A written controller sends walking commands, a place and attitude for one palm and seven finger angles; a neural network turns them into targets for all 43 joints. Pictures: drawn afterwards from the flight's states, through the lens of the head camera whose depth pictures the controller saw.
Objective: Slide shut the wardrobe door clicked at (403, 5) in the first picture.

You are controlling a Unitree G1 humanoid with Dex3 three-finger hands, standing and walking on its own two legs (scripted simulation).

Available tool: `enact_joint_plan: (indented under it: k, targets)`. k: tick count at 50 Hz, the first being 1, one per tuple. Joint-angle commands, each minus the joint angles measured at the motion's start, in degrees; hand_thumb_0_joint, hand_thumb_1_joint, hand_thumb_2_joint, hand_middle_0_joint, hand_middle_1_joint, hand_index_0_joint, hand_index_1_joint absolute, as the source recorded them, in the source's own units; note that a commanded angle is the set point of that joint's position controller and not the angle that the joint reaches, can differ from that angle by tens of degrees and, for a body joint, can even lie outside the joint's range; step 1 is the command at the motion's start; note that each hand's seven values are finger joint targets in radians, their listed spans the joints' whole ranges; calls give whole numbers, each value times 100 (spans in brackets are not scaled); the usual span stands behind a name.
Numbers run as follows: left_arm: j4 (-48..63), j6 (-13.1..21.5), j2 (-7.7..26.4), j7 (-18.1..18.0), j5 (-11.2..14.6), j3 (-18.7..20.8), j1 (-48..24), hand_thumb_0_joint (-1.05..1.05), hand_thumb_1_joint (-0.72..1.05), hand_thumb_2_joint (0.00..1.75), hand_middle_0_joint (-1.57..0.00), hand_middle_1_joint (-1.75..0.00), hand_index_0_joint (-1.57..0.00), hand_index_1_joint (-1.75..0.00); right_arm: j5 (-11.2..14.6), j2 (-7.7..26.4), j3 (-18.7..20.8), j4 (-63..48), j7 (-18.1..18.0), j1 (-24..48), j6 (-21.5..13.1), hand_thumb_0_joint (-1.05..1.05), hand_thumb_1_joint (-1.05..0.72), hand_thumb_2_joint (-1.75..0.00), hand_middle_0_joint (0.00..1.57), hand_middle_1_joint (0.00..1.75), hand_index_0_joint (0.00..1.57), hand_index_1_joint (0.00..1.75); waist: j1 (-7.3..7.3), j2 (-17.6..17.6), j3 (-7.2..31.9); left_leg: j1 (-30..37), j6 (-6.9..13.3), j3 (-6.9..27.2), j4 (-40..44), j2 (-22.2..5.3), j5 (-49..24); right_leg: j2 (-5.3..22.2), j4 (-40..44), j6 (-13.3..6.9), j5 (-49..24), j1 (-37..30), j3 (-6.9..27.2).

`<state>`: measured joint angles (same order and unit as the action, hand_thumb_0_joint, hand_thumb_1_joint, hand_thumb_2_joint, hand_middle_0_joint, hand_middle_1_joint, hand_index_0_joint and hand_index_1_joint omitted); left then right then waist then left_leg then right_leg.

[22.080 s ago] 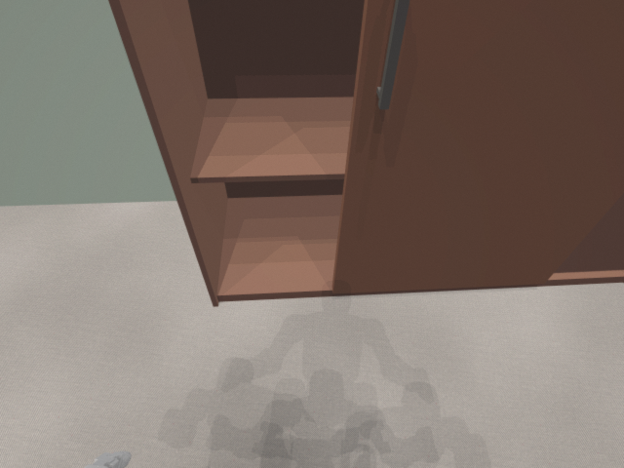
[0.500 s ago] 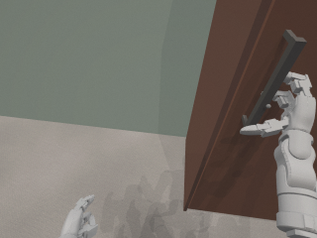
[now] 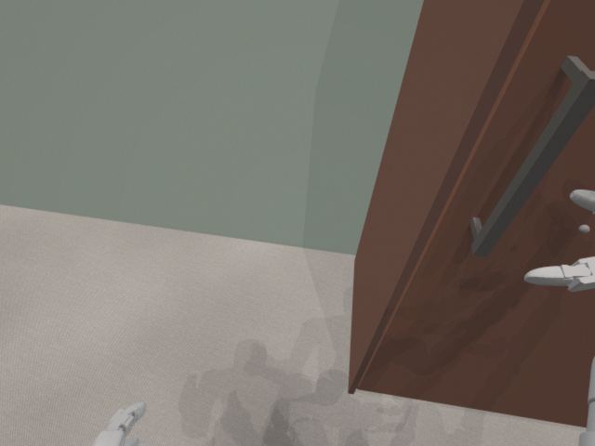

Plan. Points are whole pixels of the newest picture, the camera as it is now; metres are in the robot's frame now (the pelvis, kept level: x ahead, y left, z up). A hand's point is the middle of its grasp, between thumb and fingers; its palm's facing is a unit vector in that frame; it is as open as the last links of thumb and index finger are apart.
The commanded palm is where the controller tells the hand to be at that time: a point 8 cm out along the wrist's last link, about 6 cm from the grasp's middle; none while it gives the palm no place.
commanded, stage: slip the hand off the handle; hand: right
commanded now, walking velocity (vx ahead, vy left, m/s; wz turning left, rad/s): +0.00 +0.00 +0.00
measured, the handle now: (519, 172) +0.40 -0.24 +0.21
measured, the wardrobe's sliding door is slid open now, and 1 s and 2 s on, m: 0.00 0.00 0.00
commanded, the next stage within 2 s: draw the hand back to the body in 0.46 s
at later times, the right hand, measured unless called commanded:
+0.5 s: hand out of the picture +0.23 -0.29 +0.19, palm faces +0.40 +0.91 -0.09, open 14.7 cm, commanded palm +0.19 -0.33 +0.19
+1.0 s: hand out of the picture +0.20 -0.28 +0.18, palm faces +0.18 +0.98 -0.04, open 14.7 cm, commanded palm +0.16 -0.32 +0.19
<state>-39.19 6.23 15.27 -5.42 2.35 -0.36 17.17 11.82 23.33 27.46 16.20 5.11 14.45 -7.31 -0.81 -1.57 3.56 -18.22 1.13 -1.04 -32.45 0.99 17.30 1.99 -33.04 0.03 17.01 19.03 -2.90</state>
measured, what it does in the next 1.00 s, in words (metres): stands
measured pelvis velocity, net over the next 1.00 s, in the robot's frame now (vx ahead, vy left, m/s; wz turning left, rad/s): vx -0.01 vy -0.01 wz -0.04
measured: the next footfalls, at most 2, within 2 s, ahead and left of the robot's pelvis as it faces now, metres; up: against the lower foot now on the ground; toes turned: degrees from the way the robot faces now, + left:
none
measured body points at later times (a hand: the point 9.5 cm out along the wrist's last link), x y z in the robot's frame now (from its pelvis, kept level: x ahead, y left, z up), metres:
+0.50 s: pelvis +0.00 -0.01 +0.00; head -0.03 +0.01 +0.45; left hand +0.21 +0.19 -0.06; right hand +0.20 -0.34 +0.19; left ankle -0.01 +0.11 -0.73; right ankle +0.00 -0.12 -0.73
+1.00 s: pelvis -0.01 -0.01 +0.00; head -0.06 +0.01 +0.45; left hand +0.20 +0.21 -0.05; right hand +0.19 -0.33 +0.18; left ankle -0.01 +0.11 -0.73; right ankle +0.00 -0.12 -0.73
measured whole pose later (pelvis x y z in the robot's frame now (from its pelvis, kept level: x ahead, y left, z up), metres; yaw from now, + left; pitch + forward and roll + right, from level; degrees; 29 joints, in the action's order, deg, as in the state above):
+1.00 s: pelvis -0.01 -0.01 +0.00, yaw -2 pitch -4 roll +1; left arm -35.3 12.8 15.8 -5.9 4.5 -4.3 12.3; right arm 21.4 23.0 25.9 -8.1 19.2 -5.5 16.7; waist -4.5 -3.2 3.0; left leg -9.1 0.6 -3.2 -29.0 0.1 15.9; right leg 0.9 -31.2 -0.4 15.6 11.5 -0.7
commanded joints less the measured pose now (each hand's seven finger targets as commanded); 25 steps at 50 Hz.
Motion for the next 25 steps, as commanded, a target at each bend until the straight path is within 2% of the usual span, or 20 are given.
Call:
enact_joint_plan:
  k: [1,3,4,5,7,8,10,11,13,18,21,24,25]
  targets:
    - [970,420,665,-65,30,216,-758,0,90,90,-20,-30,-20,-30,180,1680,540,-1709,78,1304,-255,0,55,-20,25,115,25,115,-239,34,1157,474,-57,62,441,-77,-1532,-156,300,-235,-1342,-511,89]
    - [989,482,643,-76,28,209,-811,0,90,90,-20,-30,-20,-30,225,1587,535,-1930,105,1129,-258,0,55,-20,25,115,25,115,-261,-95,1164,416,-53,67,458,-70,-1423,-170,313,-234,-1287,-602,109]
    - [998,513,623,-84,18,202,-850,0,90,90,-20,-30,-20,-30,227,1575,519,-2133,113,1070,-277,0,55,-20,25,115,25,115,-277,-305,1231,414,-40,61,441,-70,-1385,-180,308,-221,-1289,-664,111]
    - [999,553,606,-93,15,174,-871,0,90,90,-20,-30,-20,-30,226,1474,420,-2236,127,1034,-276,0,55,-20,25,115,25,115,-250,-354,1174,332,-26,34,438,-62,-1337,-183,300,-219,-1276,-714,142]
    - [973,610,596,-123,23,151,-908,0,90,90,-20,-30,-20,-30,267,1278,216,-2320,157,1064,-265,0,55,-20,25,115,25,115,-170,-194,990,191,-48,27,496,-55,-1143,-169,308,-227,-1113,-721,170]
    - [960,642,595,-141,25,156,-918,0,90,90,-20,-30,-20,-30,279,1317,267,-2394,166,916,-264,0,55,-20,25,115,25,115,-196,-258,1015,194,-35,8,485,-41,-1093,-167,317,-214,-1092,-764,198]
    - [994,718,570,-145,7,113,-975,0,90,90,-20,-30,-20,-30,308,1099,70,-2655,195,742,-233,0,55,-20,25,115,25,115,-224,-361,1052,220,-11,-40,437,-45,-1161,-187,331,-195,-1157,-841,255]
    - [978,730,587,-154,9,126,-954,0,90,90,-20,-30,-20,-30,347,1225,240,-2623,194,563,-166,0,55,-20,25,115,25,115,-243,-98,1015,260,-28,-30,467,-40,-1175,-174,298,-208,-1139,-786,237]
    - [993,760,549,-160,24,78,-1025,0,90,90,-20,-30,-20,-30,367,1043,88,-2717,212,466,-71,0,55,-20,25,115,25,115,-251,-143,889,222,-25,-72,471,-43,-1086,-185,355,-182,-1066,-778,276]
    - [1065,845,492,-122,-17,22,-1134,0,90,90,-20,-30,-20,-30,372,926,75,-3358,122,-3,55,0,55,-20,25,115,25,115,-359,-248,873,337,7,-123,436,-40,-1244,-195,385,-145,-1242,-872,332]
    - [1056,844,476,-85,-34,-2,-1151,0,90,90,-20,-30,-20,-30,406,938,177,-3524,96,-515,138,0,55,-20,25,115,25,115,-414,-116,771,418,2,-133,459,-35,-1310,-192,378,-131,-1285,-808,317]
    - [1107,852,436,-75,-44,-29,-1225,0,90,90,-20,-30,-20,-30,443,800,95,-3865,97,-685,192,0,55,-20,25,115,25,115,-421,-202,757,404,5,-161,445,-38,-1328,-205,406,-115,-1314,-868,340]
    - [1081,855,435,-97,-29,-39,-1245,0,90,90,-20,-30,-20,-30,440,798,52,-3888,85,-522,216,0,55,-20,25,115,25,115,-369,-295,656,300,-1,-144,490,-38,-1187,-208,411,-111,-1192,-852,334]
